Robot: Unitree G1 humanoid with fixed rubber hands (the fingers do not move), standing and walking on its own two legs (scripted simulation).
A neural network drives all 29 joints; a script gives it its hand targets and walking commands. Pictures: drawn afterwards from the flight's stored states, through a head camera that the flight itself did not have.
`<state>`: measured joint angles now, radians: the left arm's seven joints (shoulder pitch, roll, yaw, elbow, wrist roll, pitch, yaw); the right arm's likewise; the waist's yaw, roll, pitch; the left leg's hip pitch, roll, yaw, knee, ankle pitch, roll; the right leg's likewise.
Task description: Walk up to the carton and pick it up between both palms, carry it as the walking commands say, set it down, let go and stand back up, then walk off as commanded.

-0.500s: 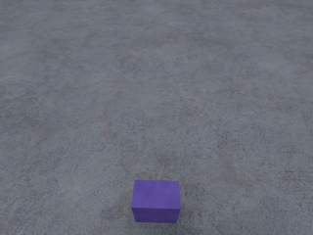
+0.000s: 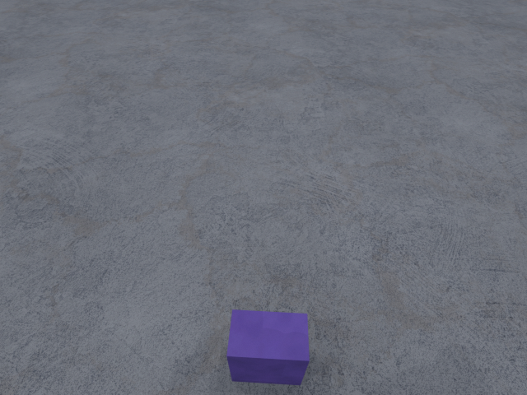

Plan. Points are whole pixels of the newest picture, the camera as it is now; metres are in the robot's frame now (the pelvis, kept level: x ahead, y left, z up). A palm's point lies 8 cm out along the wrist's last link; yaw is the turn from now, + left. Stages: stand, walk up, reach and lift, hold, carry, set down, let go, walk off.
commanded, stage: walk up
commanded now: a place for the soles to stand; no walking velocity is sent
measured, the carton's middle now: (267, 349) +0.42 +0.00 -0.64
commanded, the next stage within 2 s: reach and lift in 0.98 s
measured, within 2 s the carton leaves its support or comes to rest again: neither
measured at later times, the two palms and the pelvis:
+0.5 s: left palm out of the picture +0.08 +0.28 -0.13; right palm out of the picture +0.12 -0.29 -0.12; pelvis +0.03 -0.01 +0.00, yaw +2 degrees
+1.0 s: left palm out of the picture +0.10 +0.28 -0.13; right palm out of the picture +0.13 -0.29 -0.12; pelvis +0.03 -0.01 +0.00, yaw +3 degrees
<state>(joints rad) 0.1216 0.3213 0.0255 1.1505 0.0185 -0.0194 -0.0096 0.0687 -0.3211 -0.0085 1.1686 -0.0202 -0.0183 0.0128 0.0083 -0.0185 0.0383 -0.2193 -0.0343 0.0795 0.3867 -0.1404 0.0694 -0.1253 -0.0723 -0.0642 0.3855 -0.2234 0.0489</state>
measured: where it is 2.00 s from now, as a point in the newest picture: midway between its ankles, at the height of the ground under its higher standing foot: outside the picture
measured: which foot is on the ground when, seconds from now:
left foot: down 0.00-1.00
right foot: down 0.00-1.00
